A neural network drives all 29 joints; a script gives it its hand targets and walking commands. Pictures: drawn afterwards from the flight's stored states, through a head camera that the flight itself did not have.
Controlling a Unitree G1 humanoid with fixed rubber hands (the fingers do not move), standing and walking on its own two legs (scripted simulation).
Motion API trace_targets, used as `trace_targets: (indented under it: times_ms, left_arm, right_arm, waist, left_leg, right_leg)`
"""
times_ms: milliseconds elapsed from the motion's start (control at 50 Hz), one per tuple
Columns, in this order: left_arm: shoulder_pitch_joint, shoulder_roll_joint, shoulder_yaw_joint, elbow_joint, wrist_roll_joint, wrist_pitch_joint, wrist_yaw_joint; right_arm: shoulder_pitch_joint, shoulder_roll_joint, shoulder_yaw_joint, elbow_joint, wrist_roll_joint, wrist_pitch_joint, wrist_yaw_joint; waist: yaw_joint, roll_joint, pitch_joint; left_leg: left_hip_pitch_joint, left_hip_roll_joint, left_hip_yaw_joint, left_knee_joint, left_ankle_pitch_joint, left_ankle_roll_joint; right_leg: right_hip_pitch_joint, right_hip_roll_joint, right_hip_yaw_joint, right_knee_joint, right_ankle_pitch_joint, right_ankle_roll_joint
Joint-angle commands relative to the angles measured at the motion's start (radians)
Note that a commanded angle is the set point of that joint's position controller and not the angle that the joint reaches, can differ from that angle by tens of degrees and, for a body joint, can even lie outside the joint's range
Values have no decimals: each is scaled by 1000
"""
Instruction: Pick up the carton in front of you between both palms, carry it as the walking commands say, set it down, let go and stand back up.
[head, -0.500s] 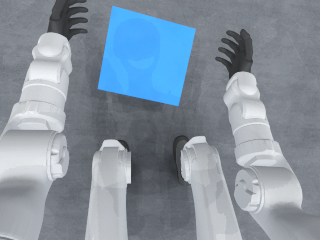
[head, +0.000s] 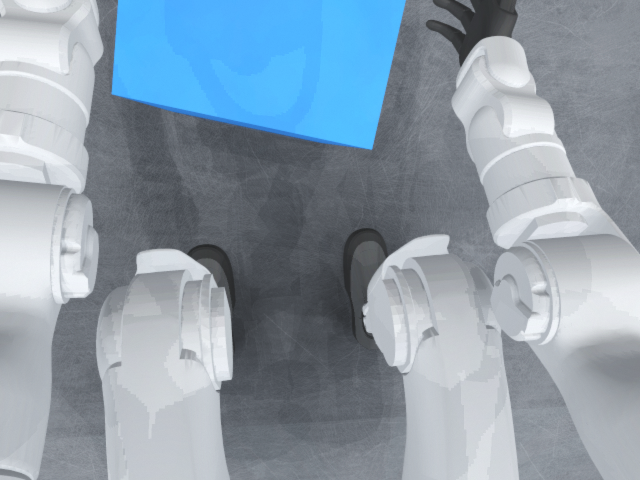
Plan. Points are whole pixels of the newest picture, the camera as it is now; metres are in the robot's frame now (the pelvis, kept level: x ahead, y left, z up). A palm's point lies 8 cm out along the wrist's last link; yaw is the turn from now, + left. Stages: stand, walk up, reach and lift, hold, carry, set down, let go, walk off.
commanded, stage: reach and lift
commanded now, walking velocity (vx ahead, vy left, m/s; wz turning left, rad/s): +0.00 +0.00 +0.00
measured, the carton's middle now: (265, 30) +0.52 +0.05 -0.25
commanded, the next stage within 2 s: none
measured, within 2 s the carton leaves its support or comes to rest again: leaves its support in 0.78 s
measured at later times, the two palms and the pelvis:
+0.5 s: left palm out of the picture +0.54 +0.19 -0.18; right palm (442, 21) +0.52 -0.11 -0.17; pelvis +0.00 +0.00 +0.00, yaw +0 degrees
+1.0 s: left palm out of the picture +0.51 +0.20 -0.09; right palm (488, 22) +0.50 -0.10 -0.07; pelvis +0.00 -0.01 +0.02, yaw +4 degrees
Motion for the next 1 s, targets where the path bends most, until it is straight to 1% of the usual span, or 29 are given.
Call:
trace_targets:
  times_ms: [0, 20, 40, 80, 100, 140, 180, 240, 280, 340, 360, 400, 440, 460, 480, 500, 520, 540, 580, 620, 660, 700, 760, 780, 800, 840, 880, 920, 980]
  left_arm:
    - [-239, 75, 20, -193, 5, -36, 30]
    - [-206, 56, 13, -191, 4, -34, 34]
    - [-179, 38, 9, -168, 5, -29, 37]
    - [-151, 18, 12, -112, 10, -24, 35]
    - [-162, 16, 14, -116, 9, -26, 33]
    - [-196, 14, 9, -152, -3, -29, 32]
    - [-207, 1, -1, -147, -13, -31, 31]
    - [-203, -11, -14, -91, -12, -28, 28]
    - [-208, -32, -24, -62, -11, -24, 26]
    - [-260, -105, -47, -60, -13, -28, 24]
    - [-281, -141, -55, -65, -10, -32, 24]
    - [-334, -292, -91, -58, -14, -32, 5]
    - [-420, -492, -121, -54, -2, -21, -39]
    - [-447, -570, -116, -55, 20, -12, -60]
    - [-458, -682, -111, -73, 44, 2, -93]
    - [-474, -795, -115, -95, 55, 15, -126]
    - [-464, -859, -105, -111, 75, 27, -151]
    - [-454, -908, -91, -136, 92, 35, -165]
    - [-414, -994, -66, -168, 95, 45, -181]
    - [-401, -1056, -57, -218, 73, 46, -188]
    - [-407, -1103, -73, -285, 46, 48, -187]
    - [-418, -1157, -106, -365, 29, 54, -179]
    - [-445, -1231, -190, -542, 0, 73, -150]
    - [-446, -1244, -207, -605, -1, 82, -136]
    - [-416, -1253, -208, -627, 7, 98, -124]
    - [-377, -1278, -213, -662, 21, 126, -110]
    - [-350, -1308, -219, -670, 44, 157, -111]
    - [-318, -1347, -202, -634, 64, 189, -123]
    - [-281, -1409, -137, -529, 111, 229, -160]
  right_arm:
    - [-98, -22, 32, -126, 33, -51, -1]
    - [-76, -28, 31, -133, 31, -59, -7]
    - [-52, -25, 31, -110, 30, -60, -11]
    - [-22, -11, 21, -36, 24, -55, -8]
    - [-26, -10, 10, -30, 16, -55, -5]
    - [-55, -21, -7, -60, -3, -58, -8]
    - [-74, -24, -12, -66, -16, -63, -12]
    - [-85, -16, -14, -42, -20, -62, -8]
    - [-110, 13, -1, -54, -15, -60, -4]
    - [-168, 96, 42, -80, -1, -62, 3]
    - [-186, 135, 54, -80, 3, -62, 6]
    - [-229, 255, 68, -61, -3, -60, 24]
    - [-282, 439, 53, -22, -52, -47, 60]
    - [-298, 510, 19, -7, -99, -36, 76]
    - [-337, 602, -2, -24, -146, -21, 106]
    - [-401, 691, -5, -43, -176, -5, 140]
    - [-428, 755, -7, -59, -197, 9, 169]
    - [-453, 805, 3, -93, -206, 19, 191]
    - [-470, 876, 25, -136, -217, 35, 219]
    - [-469, 946, 55, -186, -211, 47, 231]
    - [-463, 1018, 85, -238, -188, 59, 239]
    - [-470, 1087, 131, -302, -146, 73, 246]
    - [-495, 1151, 246, -435, -76, 98, 241]
    - [-499, 1162, 283, -471, -65, 109, 237]
    - [-501, 1161, 314, -502, -61, 121, 235]
    - [-498, 1157, 354, -549, -66, 144, 232]
    - [-505, 1132, 364, -580, -83, 164, 230]
    - [-503, 1117, 341, -567, -120, 185, 231]
    - [-461, 1130, 247, -468, -208, 219, 238]
  waist:
    - [64, 257, -1328]
    - [58, 260, -1349]
    - [55, 262, -1329]
    - [50, 248, -1216]
    - [42, 237, -1183]
    - [21, 216, -1166]
    - [10, 210, -1159]
    - [18, 209, -1123]
    - [28, 199, -1106]
    - [46, 188, -1112]
    - [54, 188, -1117]
    - [40, 188, -1117]
    - [6, 194, -1101]
    - [-17, 200, -1082]
    - [-36, 211, -1057]
    - [-22, 227, -1051]
    - [-6, 230, -1049]
    - [21, 228, -1064]
    - [35, 198, -1119]
    - [42, 162, -1210]
    - [47, 156, -1302]
    - [67, 174, -1417]
    - [96, 212, -1711]
    - [105, 219, -1804]
    - [110, 219, -1844]
    - [116, 213, -1845]
    - [110, 221, -1775]
    - [89, 232, -1656]
    - [36, 247, -1440]
  left_leg:
    - [775, 25, 37, -159, 434, 2]
    - [799, 22, 36, -160, 457, 0]
    - [799, 20, 35, -166, 453, -1]
    - [733, 18, 24, -179, 388, 1]
    - [697, 17, 17, -181, 358, 3]
    - [648, 16, 12, -183, 317, 5]
    - [624, 17, 16, -188, 291, 5]
    - [593, 18, 16, -201, 237, 9]
    - [567, 18, 14, -212, 197, 16]
    - [554, 12, 17, -226, 172, 28]
    - [558, 9, 19, -229, 172, 31]
    - [558, -1, 18, -233, 170, 34]
    - [543, -17, 17, -223, 162, 27]
    - [532, -27, 19, -216, 153, 18]
    - [515, -41, 21, -206, 144, 15]
    - [505, -52, 27, -207, 154, 15]
    - [500, -61, 36, -209, 166, 18]
    - [509, -69, 46, -210, 190, 21]
    - [518, -78, 60, -198, 254, 29]
    - [541, -84, 69, -183, 328, 32]
    - [581, -87, 78, -174, 393, 30]
    - [654, -90, 87, -169, 473, 26]
    - [893, -94, 98, -173, 623, 13]
    - [985, -97, 101, -178, 659, 7]
    - [1047, -101, 104, -190, 665, 3]
    - [1077, -110, 117, -224, 596, -3]
    - [1020, -121, 133, -272, 464, -7]
    - [931, -129, 140, -329, 298, -7]
    - [789, -134, 139, -417, 68, -11]
  right_leg:
    - [512, 1, -110, -77, 374, 5]
    - [510, 3, -116, -77, 392, 6]
    - [491, 5, -120, -82, 385, 6]
    - [432, 4, -118, -88, 326, 6]
    - [418, 2, -114, -87, 303, 5]
    - [416, 0, -108, -90, 279, 1]
    - [419, -3, -105, -99, 269, -3]
    - [411, -7, -105, -106, 231, -4]
    - [420, -6, -106, -111, 203, -3]
    - [446, 6, -106, -114, 191, -2]
    - [455, 12, -106, -114, 193, -3]
    - [467, 27, -109, -113, 198, -6]
    - [469, 44, -111, -107, 201, -16]
    - [465, 53, -115, -103, 198, -21]
    - [461, 62, -122, -99, 188, -29]
    - [433, 66, -127, -93, 184, -38]
    - [412, 74, -133, -94, 179, -44]
    - [397, 84, -138, -93, 182, -43]
    - [414, 96, -145, -88, 221, -38]
    - [472, 102, -145, -81, 295, -32]
    - [510, 107, -141, -71, 361, -29]
    - [543, 110, -134, -61, 424, -26]
    - [593, 115, -140, -61, 494, -12]
    - [601, 118, -144, -69, 493, -7]
    - [594, 119, -150, -82, 470, -2]
    - [592, 121, -156, -116, 398, -1]
    - [598, 122, -159, -155, 302, -10]
    - [585, 122, -161, -205, 184, -25]
    - [534, 117, -159, -290, 29, -52]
